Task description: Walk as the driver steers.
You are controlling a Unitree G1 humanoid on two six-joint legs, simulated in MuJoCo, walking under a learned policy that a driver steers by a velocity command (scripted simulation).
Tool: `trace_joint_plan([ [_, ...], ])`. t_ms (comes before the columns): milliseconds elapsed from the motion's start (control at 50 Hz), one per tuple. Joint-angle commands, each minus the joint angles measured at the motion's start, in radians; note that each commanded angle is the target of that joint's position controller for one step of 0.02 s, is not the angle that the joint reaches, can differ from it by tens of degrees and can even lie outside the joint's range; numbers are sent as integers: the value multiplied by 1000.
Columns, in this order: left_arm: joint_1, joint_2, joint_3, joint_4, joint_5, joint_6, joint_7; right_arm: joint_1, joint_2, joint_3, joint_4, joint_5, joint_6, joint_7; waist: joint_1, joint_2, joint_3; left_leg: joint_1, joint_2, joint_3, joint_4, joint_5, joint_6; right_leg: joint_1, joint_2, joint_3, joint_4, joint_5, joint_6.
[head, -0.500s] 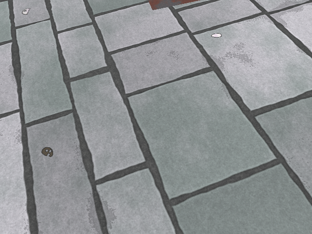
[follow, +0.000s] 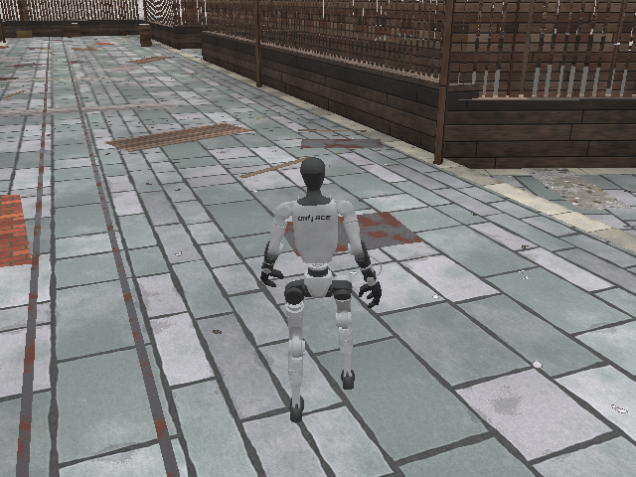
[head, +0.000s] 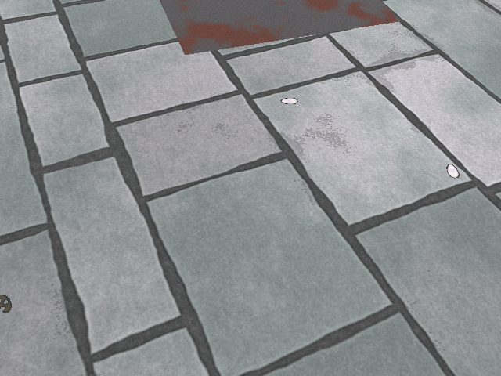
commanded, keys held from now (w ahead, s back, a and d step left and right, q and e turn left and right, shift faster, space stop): w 1.00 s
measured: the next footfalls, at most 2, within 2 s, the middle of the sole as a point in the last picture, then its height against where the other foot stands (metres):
right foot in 0.20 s outside the picture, level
left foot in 0.72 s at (201, 344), level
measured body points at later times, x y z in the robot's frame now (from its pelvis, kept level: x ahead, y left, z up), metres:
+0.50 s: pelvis +0.27 -0.06 +0.00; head +0.29 -0.07 +0.45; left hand +0.31 +0.22 -0.12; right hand +0.44 -0.33 -0.10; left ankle +0.41 +0.11 -0.68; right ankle +0.24 -0.15 -0.75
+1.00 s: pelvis +0.55 +0.00 +0.00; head +0.58 +0.02 +0.45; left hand +0.70 +0.27 -0.11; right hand +0.60 -0.27 -0.11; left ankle +0.55 +0.08 -0.75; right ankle +0.64 -0.17 -0.67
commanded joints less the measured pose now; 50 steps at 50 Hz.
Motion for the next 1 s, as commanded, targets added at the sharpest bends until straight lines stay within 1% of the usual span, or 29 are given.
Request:
trace_joint_plan([
  [20, -201, -1, -13, -117, -4, -29, -14, -22, -189, -43, -59, 6, -7, -8, -33, 155, 87, -42, 182, -106, -137, 220, 155, -35, 16, -42, -184, 125, 16],
  [60, -236, 10, -12, -125, -10, -32, -24, 12, -208, -47, -45, 13, -4, -7, -44, 158, 99, -45, 208, -108, -137, 226, 157, 16, 30, -51, -253, 146, 8],
  [120, -238, 43, -2, -133, -16, -35, -34, 17, -223, -53, -29, 25, 4, -7, -13, 168, 109, 21, 261, -122, -106, 307, 140, 52, 32, -32, -321, 114, -36],
  [160, -143, 85, 18, -111, -10, -35, -28, -3, -243, -60, -28, 25, 12, -11, 60, 176, 39, 58, 255, -87, 24, 615, 115, 201, 69, -57, -351, 75, -79],
  [180, -3, 122, 41, -69, -8, -30, -18, -4, -231, -55, -28, 22, 17, -13, 134, 158, -56, 26, 214, -42, 198, 761, 91, 397, 96, -80, -370, 81, -111],
  [200, 171, 166, 59, -31, -6, -23, -5, -3, -196, -39, -44, 5, 16, -17, 213, 123, -187, -141, 177, -20, 446, 628, 57, 687, 2, 14, -327, 73, -153],
  [220, 267, 288, 81, -11, 19, -21, -1, 117, -60, 2, -84, -1, 1, -11, 162, -175, -369, -526, 6, 3, 877, 64, -16, 1063, -290, 514, -387, -148, -318],
  [240, 275, 203, 58, -8, 10, -22, -4, 80, -114, -7, -67, 17, -24, -7, 186, -211, -425, -633, -29, -143, 1011, -274, -10, 1037, -333, 772, -573, -305, -338],
  [260, 193, 153, 38, -5, 5, -23, -2, -34, -192, -32, -98, 48, -33, 1, 174, -147, -222, -733, 33, -125, 1060, -220, 3, 899, -299, 618, -591, -321, -285],
  [280, 128, 128, 30, -10, 3, -22, -1, -98, -188, -27, -114, 44, -39, 2, 147, -70, -122, -722, 83, -90, 1024, -132, 13, 751, -259, 483, -602, -231, -261],
  [300, 76, 102, 21, -9, 8, -22, -4, -125, -174, -27, -114, 24, -38, 0, 114, -21, -54, -691, 115, -76, 964, -65, 9, 623, -213, 386, -626, -127, -250],
  [340, 20, 74, 15, -11, 20, -33, -6, -79, -147, -29, -94, 15, -18, 3, 53, -59, -28, -582, 153, -81, 903, 15, -3, 480, -159, 280, -687, -18, -247],
  [400, 23, 89, 21, 21, 10, -54, -4, -95, -117, -23, -96, 5, 6, -3, 31, -35, 14, -592, 160, -64, 821, 76, -35, 407, -149, 185, -744, 91, -270],
  [440, 50, 100, 24, 43, 11, -56, 3, -174, -112, -21, -123, -4, 4, -5, 50, -12, 47, -648, 164, -63, 707, 176, -53, 421, -141, 145, -759, 135, -270],
  [520, 105, 129, 28, 74, 1, -43, 16, -325, -80, -6, -159, 2, -17, 13, 107, 2, 73, -606, 122, -19, 424, 381, -49, 448, -108, 60, -762, 156, -230],
  [600, 184, 153, 33, 121, -10, -23, 20, -431, -89, -6, -202, 12, -27, 36, 144, 5, 93, -621, 96, -22, 295, 381, -23, 577, -163, 73, -719, 150, -220],
  [660, 193, 166, 39, 143, -13, -4, 27, -430, -112, -14, -216, 10, -30, 50, 120, -10, 74, -597, 74, -18, 245, 266, 15, 683, -202, 85, -643, 262, -194],
  [680, 183, 174, 42, 145, -11, 1, 29, -393, -127, -21, -209, 9, -30, 49, 96, -25, 47, -534, 52, 0, 238, 222, 31, 701, -198, 80, -592, 385, -182],
  [700, 165, 179, 42, 144, -9, 8, 31, -303, -150, -35, -188, 6, -30, 45, 41, -31, -13, -402, 17, 35, 217, 211, 54, 698, -171, 54, -477, 554, -164],
  [720, 165, 154, 31, 142, -1, 13, 34, -148, -196, -59, -144, 5, -28, 35, -31, -15, -121, -169, 11, 43, 225, 234, 86, 625, -116, 13, -280, 605, -134],
  [740, 188, 91, 4, 115, 28, 11, 37, 25, -274, -78, -118, -3, -21, 22, -78, 124, -286, 143, 212, -189, 266, 277, 149, 409, -46, -31, 57, 282, -95],
  [760, 327, -17, -25, 110, 8, -12, 26, 33, -320, -83, -104, -9, -21, 32, 11, 387, -392, 417, 393, -691, 112, 9, 304, 31, 139, 34, 355, -405, -42],
  [780, 241, 103, -1, 122, -14, -30, 19, 17, -211, -57, -117, 3, -22, 33, -40, 247, -332, 383, 370, -710, 39, -122, 266, -81, 83, 137, 444, -417, -51],
  [800, 139, 141, 11, 90, -33, -41, 14, -48, -182, -46, -122, 3, -23, 29, -35, 185, -188, 259, 342, -555, 24, -79, 228, -132, 36, 105, 438, -327, -61],
  [820, 87, 125, 6, 79, -25, -45, 19, -110, -174, -42, -128, -2, -22, 29, -5, 93, -111, 123, 306, -451, 7, 44, 212, -105, -14, 75, 392, -237, -58],
  [840, 64, 116, 9, 75, -8, -43, 21, -150, -153, -37, -131, -9, -23, 30, 21, 78, -56, 18, 271, -373, -19, 153, 209, -74, -43, 67, 333, -181, -50],
  [860, 87, 104, 10, 81, -4, -34, 20, -168, -137, -32, -132, -19, -28, 30, 52, 106, -54, -44, 248, -324, -46, 213, 205, -12, -67, 75, 304, -141, -45],
  [900, 119, 69, 5, 95, -2, -14, 23, -171, -135, -33, -120, -10, -40, 31, 75, 117, -49, -98, 229, -257, -94, 276, 221, 29, -74, 62, 258, -113, -26],
  [1000, -23, 42, -4, 54, 11, -5, 25, -128, -169, -43, -75, -4, -37, 14, 50, 92, 24, -106, 200, -131, -153, 336, 211, -58, -82, 44, 4, 99, 13],
])
Keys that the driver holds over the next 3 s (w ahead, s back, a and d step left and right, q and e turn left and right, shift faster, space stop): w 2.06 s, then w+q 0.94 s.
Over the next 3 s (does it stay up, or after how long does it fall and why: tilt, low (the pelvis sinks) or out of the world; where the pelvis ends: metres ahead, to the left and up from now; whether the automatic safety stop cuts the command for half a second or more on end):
stays up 1.61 0.08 -0.01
